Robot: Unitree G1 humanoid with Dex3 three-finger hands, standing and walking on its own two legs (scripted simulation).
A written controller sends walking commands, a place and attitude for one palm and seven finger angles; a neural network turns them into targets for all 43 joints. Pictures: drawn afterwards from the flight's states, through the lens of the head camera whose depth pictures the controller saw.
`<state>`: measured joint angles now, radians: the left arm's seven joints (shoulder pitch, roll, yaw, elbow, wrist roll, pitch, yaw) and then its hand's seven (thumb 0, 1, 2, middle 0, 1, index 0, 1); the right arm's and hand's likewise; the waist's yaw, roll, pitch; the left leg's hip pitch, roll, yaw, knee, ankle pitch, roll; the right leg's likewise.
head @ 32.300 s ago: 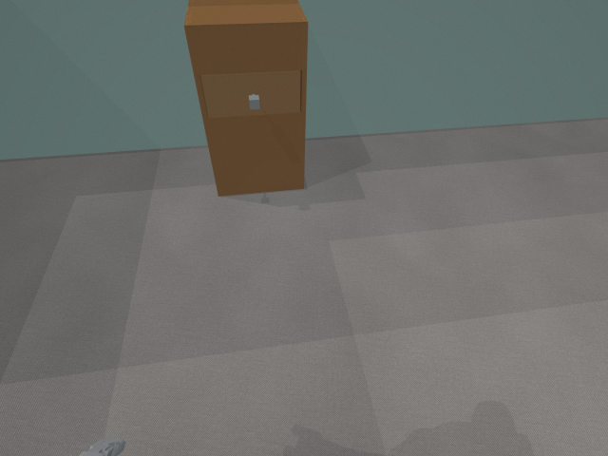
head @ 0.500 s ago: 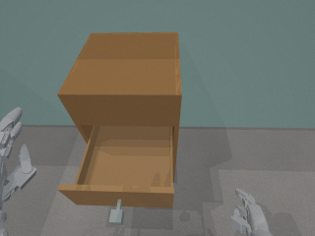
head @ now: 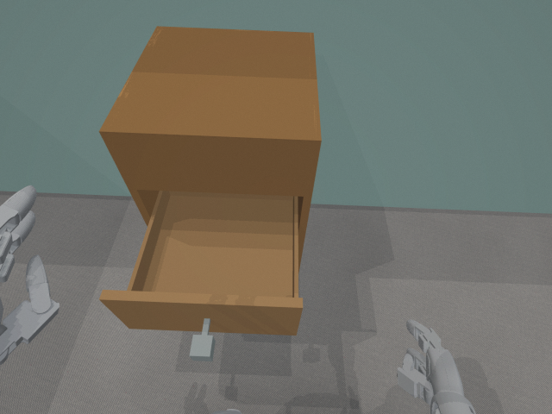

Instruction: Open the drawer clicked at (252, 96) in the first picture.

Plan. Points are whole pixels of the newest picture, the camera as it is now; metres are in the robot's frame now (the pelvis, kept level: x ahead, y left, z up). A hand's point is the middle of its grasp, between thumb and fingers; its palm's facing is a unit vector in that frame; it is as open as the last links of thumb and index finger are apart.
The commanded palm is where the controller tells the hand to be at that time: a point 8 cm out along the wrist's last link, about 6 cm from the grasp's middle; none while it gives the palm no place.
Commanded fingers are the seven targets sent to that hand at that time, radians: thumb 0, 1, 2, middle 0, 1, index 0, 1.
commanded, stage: step back with the hand held close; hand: left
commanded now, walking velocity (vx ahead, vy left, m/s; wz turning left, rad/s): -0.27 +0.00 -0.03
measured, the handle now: (204, 338) +0.28 +0.16 -0.24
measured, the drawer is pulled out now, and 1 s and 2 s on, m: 0.27 0.27 0.27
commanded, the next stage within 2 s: stop stepping back and stand still in 0.78 s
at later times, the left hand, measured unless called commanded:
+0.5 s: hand (91, 352) +0.16 +0.18 +0.16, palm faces +0.15 -0.83 -0.54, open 7.4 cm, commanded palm +0.08 +0.25 +0.18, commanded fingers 0.00 0.90 0.90 -0.20 -0.30 -0.20 -0.30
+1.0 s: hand out of the picture +0.01 +0.15 +0.17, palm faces +0.24 -0.81 -0.54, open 7.4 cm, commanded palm -0.06 +0.21 +0.18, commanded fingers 0.00 0.90 0.90 -0.20 -0.30 -0.20 -0.30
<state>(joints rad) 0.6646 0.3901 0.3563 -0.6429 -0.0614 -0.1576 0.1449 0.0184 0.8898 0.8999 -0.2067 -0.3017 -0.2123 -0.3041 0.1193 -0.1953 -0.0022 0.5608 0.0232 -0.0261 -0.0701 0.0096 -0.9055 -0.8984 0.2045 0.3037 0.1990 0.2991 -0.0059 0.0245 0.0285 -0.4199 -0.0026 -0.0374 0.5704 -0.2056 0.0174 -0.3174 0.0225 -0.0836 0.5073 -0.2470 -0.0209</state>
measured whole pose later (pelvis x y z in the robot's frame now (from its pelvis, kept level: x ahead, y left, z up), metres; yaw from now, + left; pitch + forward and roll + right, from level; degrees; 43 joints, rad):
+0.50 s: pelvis -0.07 -0.02 -0.01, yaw -3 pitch +6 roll -2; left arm 0.64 0.45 0.38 -0.72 -0.07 -0.19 0.10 0.02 0.89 0.90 -0.21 -0.30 -0.21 -0.30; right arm 0.03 -0.17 0.02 0.59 -0.01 -0.10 -0.02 0.01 -0.90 -0.90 0.21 0.30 0.20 0.30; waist 0.00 0.02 0.09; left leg -0.55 0.06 -0.02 0.51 -0.06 -0.02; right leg -0.25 0.07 -0.02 0.54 -0.39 -0.04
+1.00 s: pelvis -0.19 -0.07 +0.00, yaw +0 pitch +4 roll +1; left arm 0.73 0.47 0.40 -0.78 -0.06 -0.15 0.16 0.02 0.89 0.90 -0.21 -0.30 -0.21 -0.30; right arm 0.11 -0.16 -0.01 0.55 0.01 -0.06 -0.05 0.01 -0.91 -0.90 0.20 0.30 0.20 0.30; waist -0.02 -0.05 0.06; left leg -0.41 0.02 0.03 0.55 -0.21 -0.02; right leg -0.34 0.00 -0.04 0.63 -0.37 0.01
